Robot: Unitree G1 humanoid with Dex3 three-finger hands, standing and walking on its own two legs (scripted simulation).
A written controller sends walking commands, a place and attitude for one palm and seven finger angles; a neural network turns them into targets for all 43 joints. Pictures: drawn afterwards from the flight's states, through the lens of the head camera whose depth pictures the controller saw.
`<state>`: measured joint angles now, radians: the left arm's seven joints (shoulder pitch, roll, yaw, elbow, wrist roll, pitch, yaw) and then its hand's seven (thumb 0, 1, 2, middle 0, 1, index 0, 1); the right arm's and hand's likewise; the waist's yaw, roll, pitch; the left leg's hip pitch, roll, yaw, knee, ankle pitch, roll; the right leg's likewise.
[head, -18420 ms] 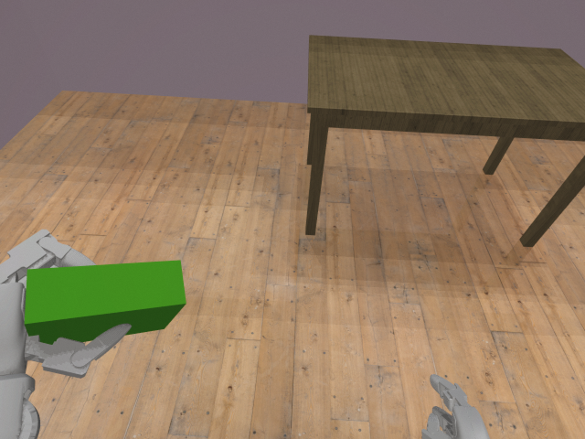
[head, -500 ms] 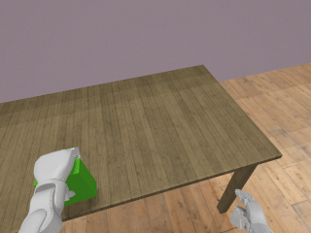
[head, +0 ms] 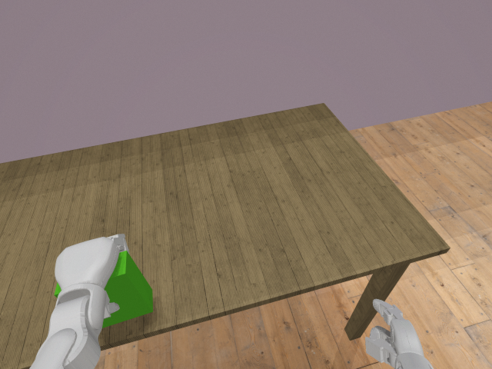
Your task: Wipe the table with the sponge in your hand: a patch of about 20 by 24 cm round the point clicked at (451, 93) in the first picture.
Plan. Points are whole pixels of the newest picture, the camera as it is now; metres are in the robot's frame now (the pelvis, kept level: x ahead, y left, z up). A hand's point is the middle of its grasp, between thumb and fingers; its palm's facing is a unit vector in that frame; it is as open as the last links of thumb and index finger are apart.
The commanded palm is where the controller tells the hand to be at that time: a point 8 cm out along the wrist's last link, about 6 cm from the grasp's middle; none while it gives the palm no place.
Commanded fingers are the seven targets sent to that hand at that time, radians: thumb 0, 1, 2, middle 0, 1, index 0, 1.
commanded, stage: move the sponge above the wiping area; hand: left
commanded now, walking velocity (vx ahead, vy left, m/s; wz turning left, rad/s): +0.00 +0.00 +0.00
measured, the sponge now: (114, 298) +0.22 +0.29 -0.04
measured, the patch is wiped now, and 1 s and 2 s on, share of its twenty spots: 0.00 0.00 0.20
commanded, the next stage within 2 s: lower the sponge onto the table in 0.08 s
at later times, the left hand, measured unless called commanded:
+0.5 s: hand (112, 274) +0.24 +0.28 +0.02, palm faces -0.08 -0.11 -0.99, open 9.3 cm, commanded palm +0.22 +0.28 +0.09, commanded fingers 0.00 0.10 1.30 -1.20 -1.60 -1.20 -1.60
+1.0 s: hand (115, 279) +0.24 +0.28 +0.00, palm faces -0.10 -0.11 -0.99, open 9.3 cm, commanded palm +0.22 +0.28 +0.06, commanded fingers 0.00 0.10 1.30 -1.20 -1.60 -1.20 -1.60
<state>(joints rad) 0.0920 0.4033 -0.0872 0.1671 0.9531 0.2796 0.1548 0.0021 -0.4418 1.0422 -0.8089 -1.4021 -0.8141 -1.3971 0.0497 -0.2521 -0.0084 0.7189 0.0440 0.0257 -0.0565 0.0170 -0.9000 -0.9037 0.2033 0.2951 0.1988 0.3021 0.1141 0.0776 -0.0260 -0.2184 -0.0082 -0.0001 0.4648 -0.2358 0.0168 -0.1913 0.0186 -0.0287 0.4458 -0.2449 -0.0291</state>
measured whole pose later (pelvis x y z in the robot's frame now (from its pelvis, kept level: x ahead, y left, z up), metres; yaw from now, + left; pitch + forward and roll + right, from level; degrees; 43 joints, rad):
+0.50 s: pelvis +0.01 +0.00 +0.00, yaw +0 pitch +0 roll +0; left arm 0.11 0.39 -0.10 0.12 0.96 0.30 0.14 0.00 -0.44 1.04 -0.81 -1.40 -0.81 -1.40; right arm 0.05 -0.26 -0.01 0.71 0.04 0.04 -0.04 0.02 -0.90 -0.90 0.20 0.30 0.20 0.30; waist 0.11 0.08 -0.03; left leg -0.21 -0.01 0.00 0.46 -0.25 0.01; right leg -0.19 0.02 -0.02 0.44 -0.26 -0.03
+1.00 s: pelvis +0.01 +0.00 +0.00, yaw -1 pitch +1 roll +0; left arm 0.09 0.37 -0.09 0.22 0.98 0.27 0.20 0.00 -0.44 1.04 -0.81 -1.40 -0.81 -1.40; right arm 0.06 -0.25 -0.02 0.72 0.04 0.04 -0.05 0.02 -0.90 -0.90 0.20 0.30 0.20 0.30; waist 0.10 0.06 -0.04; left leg -0.26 0.00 0.01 0.49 -0.26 0.02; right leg -0.23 0.02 -0.02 0.47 -0.26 -0.03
